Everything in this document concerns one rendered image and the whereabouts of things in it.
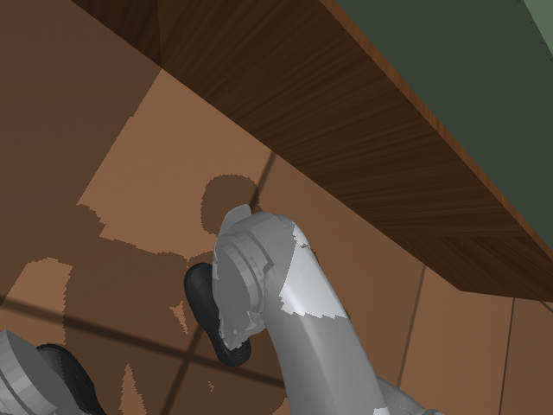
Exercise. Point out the right robot hand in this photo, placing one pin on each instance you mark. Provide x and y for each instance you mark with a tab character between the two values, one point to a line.
399	402

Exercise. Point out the right robot foot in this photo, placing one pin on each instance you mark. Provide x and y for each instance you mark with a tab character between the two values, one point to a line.
199	292

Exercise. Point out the left robot foot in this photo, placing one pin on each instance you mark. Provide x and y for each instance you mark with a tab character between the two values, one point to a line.
74	375

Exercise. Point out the bed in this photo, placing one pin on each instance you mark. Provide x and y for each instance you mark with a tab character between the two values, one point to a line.
430	119

